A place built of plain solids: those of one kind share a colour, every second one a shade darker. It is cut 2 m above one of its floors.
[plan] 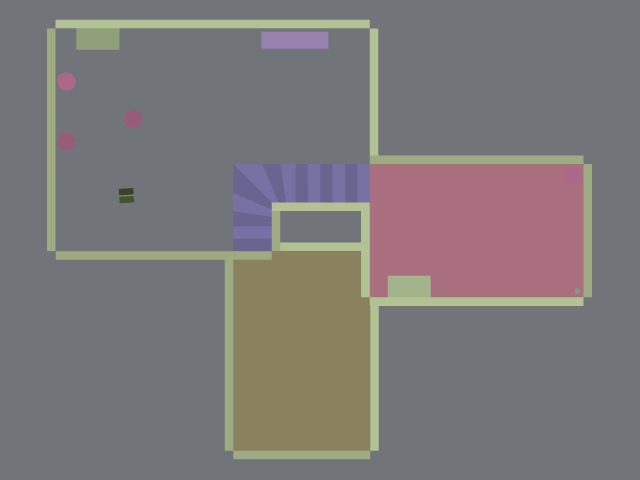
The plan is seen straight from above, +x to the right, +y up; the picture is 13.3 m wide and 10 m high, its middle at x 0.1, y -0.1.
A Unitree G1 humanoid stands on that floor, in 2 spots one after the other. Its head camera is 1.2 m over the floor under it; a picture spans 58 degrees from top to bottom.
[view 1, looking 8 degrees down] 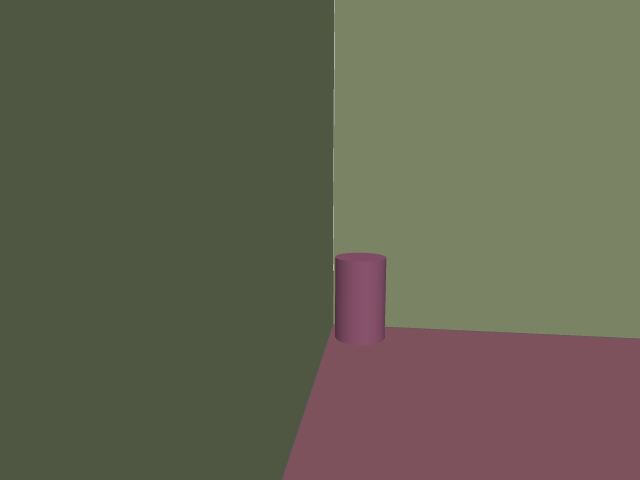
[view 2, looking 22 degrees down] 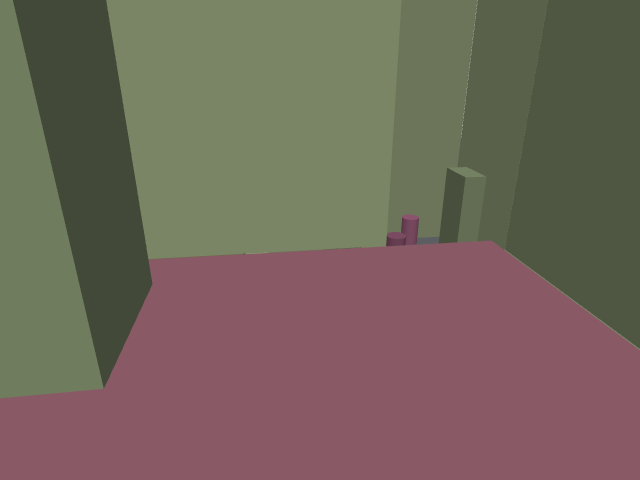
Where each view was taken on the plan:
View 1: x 2.14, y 1.11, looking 8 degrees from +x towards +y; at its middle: wall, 2.74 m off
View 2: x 3.89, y -0.18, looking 172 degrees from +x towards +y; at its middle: wall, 3.00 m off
